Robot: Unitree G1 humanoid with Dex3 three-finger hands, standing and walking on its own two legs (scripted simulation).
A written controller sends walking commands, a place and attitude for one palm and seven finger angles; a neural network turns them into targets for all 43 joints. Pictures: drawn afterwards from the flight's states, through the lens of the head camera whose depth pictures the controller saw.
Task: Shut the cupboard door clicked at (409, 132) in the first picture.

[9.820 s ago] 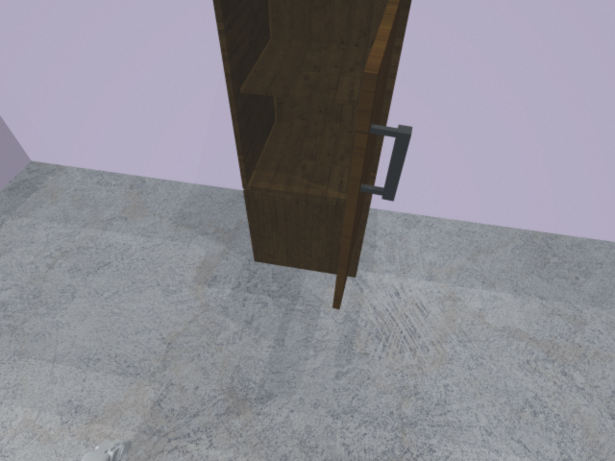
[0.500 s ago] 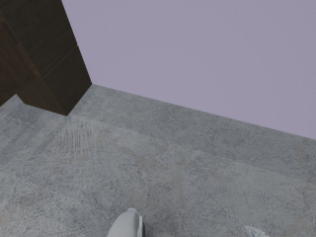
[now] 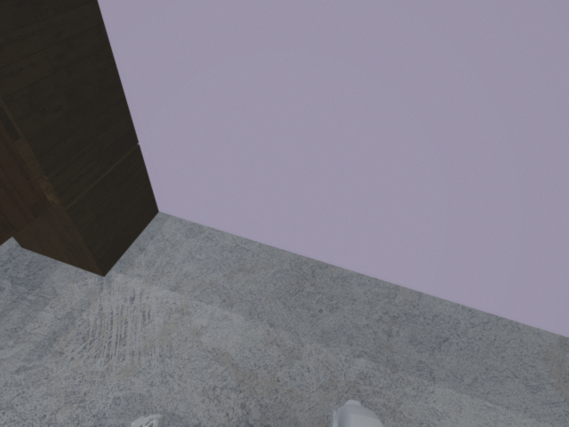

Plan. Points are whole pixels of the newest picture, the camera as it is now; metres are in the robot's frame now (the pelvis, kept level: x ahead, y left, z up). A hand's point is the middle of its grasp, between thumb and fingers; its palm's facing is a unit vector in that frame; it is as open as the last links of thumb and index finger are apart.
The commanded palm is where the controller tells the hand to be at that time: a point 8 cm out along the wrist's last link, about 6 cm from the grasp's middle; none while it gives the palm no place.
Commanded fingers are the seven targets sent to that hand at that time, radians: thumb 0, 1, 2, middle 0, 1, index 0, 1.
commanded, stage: walk to a spot facing it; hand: left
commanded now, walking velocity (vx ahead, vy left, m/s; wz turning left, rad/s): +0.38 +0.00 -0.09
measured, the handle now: out of the picture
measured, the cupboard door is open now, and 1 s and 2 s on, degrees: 85 85 85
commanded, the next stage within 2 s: turn to face it in 0.56 s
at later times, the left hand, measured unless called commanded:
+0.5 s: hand (210, 383) +0.23 +0.13 -0.17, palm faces +0.05 -0.97 -0.23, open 7.1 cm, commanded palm none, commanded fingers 0.00 0.90 0.90 -0.20 -0.30 -0.20 -0.30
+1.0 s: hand (176, 314) +0.36 +0.22 -0.18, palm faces +0.31 -0.93 -0.21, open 7.3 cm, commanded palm none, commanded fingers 0.00 0.90 0.90 -0.20 -0.30 -0.20 -0.30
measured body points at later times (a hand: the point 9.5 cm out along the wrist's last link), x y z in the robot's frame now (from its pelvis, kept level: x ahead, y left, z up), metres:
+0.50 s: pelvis +0.21 -0.06 +0.00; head +0.22 -0.07 +0.45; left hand +0.23 +0.18 -0.15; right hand +0.22 -0.29 -0.16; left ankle +0.27 +0.10 -0.67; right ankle +0.22 -0.14 -0.75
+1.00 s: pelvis +0.34 +0.01 -0.01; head +0.37 +0.04 +0.44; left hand +0.34 +0.27 -0.16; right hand +0.50 -0.19 -0.14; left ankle +0.38 +0.10 -0.75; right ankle +0.40 -0.15 -0.67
